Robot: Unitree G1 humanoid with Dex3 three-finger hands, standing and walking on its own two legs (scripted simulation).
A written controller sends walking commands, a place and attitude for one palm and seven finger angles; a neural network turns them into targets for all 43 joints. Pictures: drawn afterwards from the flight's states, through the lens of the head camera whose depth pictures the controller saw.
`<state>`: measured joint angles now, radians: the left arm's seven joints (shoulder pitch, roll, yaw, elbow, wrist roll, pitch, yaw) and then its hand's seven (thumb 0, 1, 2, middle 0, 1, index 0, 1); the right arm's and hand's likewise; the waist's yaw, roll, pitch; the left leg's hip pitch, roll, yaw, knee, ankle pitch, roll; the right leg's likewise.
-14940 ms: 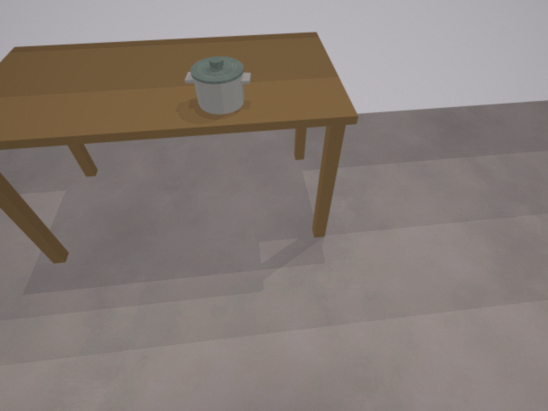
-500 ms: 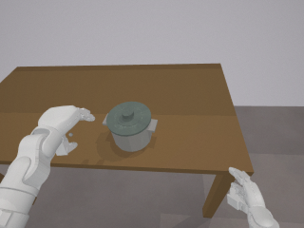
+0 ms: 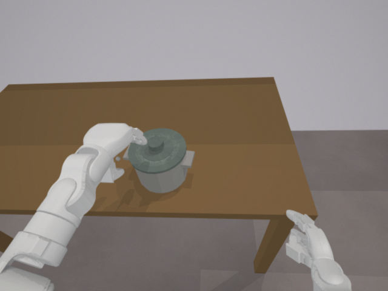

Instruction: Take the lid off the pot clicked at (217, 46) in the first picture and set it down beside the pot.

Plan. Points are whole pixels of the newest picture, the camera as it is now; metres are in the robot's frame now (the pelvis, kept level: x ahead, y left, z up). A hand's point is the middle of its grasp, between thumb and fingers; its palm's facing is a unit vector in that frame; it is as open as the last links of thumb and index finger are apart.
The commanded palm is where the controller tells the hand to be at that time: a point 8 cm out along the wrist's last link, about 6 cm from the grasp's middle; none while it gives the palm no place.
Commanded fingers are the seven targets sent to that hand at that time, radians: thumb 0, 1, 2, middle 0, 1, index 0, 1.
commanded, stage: move the open hand above the knob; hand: left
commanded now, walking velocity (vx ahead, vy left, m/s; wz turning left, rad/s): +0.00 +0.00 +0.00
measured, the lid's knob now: (155, 143) +0.47 +0.13 +0.02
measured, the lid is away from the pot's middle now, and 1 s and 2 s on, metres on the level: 0.00 0.00 0.00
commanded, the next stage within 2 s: lower the open fingers around the knob in 1.52 s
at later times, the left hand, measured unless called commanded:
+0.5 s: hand (140, 147) +0.40 +0.15 +0.08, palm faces -0.30 -0.05 -0.95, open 10.0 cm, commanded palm +0.40 +0.15 +0.16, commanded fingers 0.00 -0.26 1.37 -0.83 -0.08 -0.83 -0.08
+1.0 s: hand (151, 127) +0.45 +0.13 +0.10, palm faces -0.26 -0.05 -0.96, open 10.0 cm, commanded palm +0.44 +0.13 +0.16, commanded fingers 0.00 -0.26 1.37 -0.83 -0.08 -0.83 -0.08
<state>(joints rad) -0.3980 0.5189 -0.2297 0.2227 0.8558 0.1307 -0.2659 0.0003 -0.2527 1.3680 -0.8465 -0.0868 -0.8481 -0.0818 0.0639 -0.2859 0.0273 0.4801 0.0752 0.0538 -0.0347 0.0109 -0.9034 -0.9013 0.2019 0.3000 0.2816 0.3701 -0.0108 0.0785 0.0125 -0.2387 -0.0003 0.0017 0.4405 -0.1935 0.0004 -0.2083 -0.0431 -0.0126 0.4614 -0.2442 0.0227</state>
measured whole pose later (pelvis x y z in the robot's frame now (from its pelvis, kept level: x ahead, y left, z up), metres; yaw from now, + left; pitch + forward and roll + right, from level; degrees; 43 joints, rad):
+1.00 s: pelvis +0.02 +0.00 +0.00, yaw -1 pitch +5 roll +1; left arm -0.82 0.35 -0.30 0.72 0.90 0.24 -0.22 0.00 -0.25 1.37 -0.84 -0.09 -0.84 -0.08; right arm 0.08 -0.26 0.02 0.43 0.10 0.07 -0.01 0.01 -0.90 -0.90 0.20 0.30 0.37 0.42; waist -0.06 0.06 -0.06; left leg -0.34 0.00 0.02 0.49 -0.23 0.00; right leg -0.32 -0.04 0.01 0.51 -0.28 0.02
